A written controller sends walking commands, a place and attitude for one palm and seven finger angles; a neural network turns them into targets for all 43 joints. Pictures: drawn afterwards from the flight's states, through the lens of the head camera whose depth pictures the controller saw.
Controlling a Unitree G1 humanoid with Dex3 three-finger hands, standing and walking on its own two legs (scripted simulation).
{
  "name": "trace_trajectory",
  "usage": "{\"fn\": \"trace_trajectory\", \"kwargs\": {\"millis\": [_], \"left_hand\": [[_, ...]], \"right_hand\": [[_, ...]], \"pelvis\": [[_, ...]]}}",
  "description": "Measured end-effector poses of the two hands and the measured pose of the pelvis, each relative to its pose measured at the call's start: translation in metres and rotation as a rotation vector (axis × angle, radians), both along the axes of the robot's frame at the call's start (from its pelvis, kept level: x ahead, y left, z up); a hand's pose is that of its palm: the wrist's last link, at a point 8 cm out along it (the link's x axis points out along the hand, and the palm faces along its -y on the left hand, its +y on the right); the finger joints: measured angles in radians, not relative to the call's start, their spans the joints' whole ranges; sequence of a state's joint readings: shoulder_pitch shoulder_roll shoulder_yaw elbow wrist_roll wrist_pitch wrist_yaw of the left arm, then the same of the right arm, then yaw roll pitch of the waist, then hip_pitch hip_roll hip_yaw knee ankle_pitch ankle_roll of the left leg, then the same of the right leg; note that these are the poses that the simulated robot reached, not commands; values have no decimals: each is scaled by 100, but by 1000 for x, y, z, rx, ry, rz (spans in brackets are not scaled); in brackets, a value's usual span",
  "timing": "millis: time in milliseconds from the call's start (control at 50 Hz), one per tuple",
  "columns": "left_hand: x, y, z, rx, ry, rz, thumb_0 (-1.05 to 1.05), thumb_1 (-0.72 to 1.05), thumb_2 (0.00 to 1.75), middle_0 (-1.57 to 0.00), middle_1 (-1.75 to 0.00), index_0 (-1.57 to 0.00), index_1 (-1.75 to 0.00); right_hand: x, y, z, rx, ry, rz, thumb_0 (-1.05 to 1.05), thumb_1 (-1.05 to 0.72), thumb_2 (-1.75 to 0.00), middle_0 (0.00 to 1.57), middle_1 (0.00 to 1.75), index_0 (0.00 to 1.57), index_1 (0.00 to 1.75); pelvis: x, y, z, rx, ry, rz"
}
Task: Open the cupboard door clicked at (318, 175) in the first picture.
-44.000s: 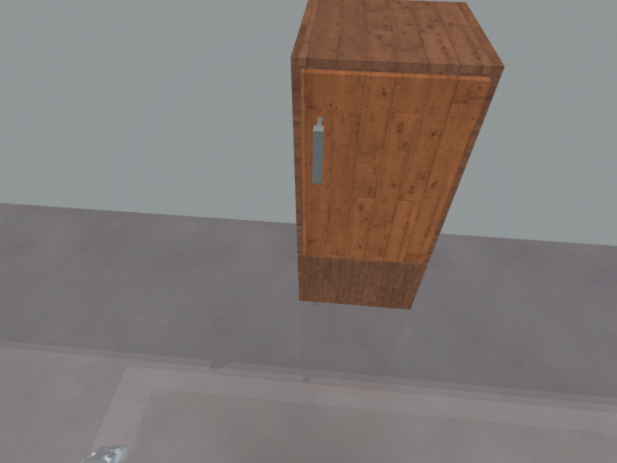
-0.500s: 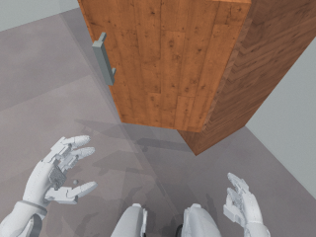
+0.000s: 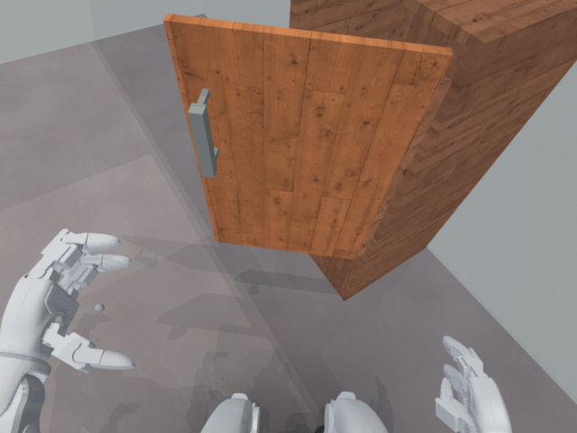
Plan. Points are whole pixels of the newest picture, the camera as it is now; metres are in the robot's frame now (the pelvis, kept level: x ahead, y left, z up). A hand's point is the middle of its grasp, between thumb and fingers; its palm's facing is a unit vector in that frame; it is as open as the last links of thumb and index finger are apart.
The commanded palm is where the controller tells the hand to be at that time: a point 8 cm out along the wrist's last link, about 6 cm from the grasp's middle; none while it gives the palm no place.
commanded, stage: raise the hand with hooked fingers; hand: left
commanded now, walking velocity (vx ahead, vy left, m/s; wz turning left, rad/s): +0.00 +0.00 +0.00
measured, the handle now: (207, 135) +0.55 +0.17 +0.05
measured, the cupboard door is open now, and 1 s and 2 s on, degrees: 50 50 50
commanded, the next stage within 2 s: move the hooked fingers beside the handle in 0.84 s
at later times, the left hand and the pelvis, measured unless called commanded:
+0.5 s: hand (83, 270) +0.30 +0.27 +0.05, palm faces -0.07 -1.00 -0.04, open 14.0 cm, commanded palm +0.27 +0.32 +0.06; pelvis +0.01 +0.00 +0.01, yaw -1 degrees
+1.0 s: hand (86, 274) +0.29 +0.27 +0.06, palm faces -0.02 -1.00 -0.04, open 13.9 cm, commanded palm +0.27 +0.31 +0.06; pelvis +0.00 -0.01 +0.01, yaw +0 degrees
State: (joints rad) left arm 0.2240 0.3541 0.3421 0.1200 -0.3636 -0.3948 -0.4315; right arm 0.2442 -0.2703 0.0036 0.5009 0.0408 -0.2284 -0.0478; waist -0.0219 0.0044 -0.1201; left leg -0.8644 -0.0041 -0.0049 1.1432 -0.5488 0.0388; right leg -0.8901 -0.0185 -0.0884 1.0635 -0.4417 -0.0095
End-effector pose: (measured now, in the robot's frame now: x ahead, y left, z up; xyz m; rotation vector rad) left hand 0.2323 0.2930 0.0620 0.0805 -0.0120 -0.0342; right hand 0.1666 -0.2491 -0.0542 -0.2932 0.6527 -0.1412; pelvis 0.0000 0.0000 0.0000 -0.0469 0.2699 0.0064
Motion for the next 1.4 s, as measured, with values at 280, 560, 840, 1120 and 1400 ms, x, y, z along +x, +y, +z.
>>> {"fn": "trace_trajectory", "kwargs": {"millis": [280, 560, 840, 1120, 1400], "left_hand": [[28, 30, -4, -13, 57, 4, -1, -49, 30, -30, -119, -30, -120], [46, 31, -4, -32, 96, -25, -1, -50, 30, -29, -120, -30, -120], [39, 24, -2, -23, 77, -16, -1, -50, 30, -30, -120, -30, -120], [49, 21, -5, -40, 60, -8, -1, -50, 30, -30, -120, -30, -120], [99, 17, -5, -44, 70, -14, -1, -50, 30, -30, -120, -30, -120]], "right_hand": [[-4, 14, -8, 8, 76, 39, 1, -90, -90, 21, 30, 20, 30], [-26, -10, -5, -15, 130, -24, 2, -90, -90, 20, 30, 20, 30], [-20, -7, -8, 9, 109, -13, 2, -90, -90, 20, 30, 20, 30], [-20, -12, -14, -5, 106, -5, 1, -90, -90, 20, 30, 20, 30], [-54, -21, -24, -11, 210, -72, 1, -90, -90, 20, 30, 20, 30]], "pelvis": [[4, 4, 4, -6, 8, 2], [8, 2, 9, 1, 24, -15], [4, -5, 7, 4, 14, -9], [-1, -9, 3, 6, 14, -3], [-3, -9, 2, 12, 39, -19]]}}
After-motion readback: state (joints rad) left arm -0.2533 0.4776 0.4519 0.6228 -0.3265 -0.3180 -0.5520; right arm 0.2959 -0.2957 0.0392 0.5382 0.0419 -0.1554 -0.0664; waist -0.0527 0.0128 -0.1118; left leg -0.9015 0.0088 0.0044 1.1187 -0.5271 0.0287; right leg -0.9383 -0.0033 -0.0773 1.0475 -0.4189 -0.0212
